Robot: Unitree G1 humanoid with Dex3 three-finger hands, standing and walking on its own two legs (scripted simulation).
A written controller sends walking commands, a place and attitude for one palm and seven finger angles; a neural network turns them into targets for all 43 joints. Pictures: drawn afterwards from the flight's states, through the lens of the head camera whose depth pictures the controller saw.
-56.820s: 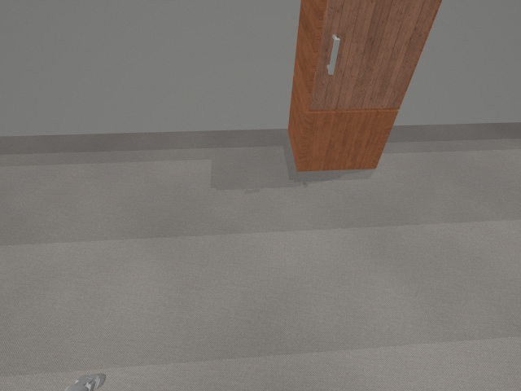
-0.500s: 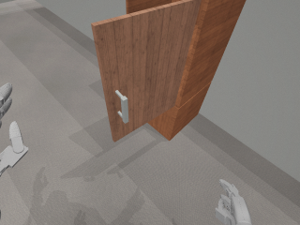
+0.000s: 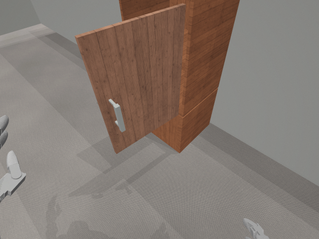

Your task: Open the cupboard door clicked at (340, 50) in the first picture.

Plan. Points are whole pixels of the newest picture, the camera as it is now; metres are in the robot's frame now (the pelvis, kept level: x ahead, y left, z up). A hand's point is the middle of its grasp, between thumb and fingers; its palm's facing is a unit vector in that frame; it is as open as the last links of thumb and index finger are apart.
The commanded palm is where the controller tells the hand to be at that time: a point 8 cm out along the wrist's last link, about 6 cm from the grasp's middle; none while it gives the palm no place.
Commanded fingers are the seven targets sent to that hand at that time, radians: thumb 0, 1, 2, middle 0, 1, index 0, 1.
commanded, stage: stop stepping back and stand still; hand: left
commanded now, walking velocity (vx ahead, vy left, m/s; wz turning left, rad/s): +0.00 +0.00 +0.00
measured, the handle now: (117, 115) +0.58 +0.21 -0.08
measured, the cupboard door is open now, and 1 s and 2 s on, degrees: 83 83 83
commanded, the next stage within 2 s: let the arm hang, fingers relaxed in 0.22 s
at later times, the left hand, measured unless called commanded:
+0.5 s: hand out of the picture +0.13 +0.26 -0.07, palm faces +0.05 -0.90 -0.44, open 7.4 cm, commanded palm none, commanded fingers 0.00 0.90 0.90 -0.20 -0.30 -0.20 -0.30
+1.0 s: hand out of the picture -0.03 +0.26 -0.16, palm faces +0.07 -0.94 -0.35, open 7.4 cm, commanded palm none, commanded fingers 0.00 0.90 0.90 -0.20 -0.30 -0.20 -0.30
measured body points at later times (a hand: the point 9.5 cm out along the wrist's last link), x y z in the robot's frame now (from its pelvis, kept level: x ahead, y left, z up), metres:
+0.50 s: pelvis -0.04 +0.02 -0.01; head -0.04 -0.02 +0.44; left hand +0.13 +0.31 -0.04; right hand +0.10 -0.24 -0.14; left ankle -0.02 +0.15 -0.74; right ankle +0.02 -0.04 -0.74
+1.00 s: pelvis -0.04 +0.02 +0.00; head -0.02 +0.00 +0.45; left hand -0.03 +0.31 -0.13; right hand -0.04 -0.24 -0.16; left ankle -0.02 +0.15 -0.74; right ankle +0.02 -0.04 -0.74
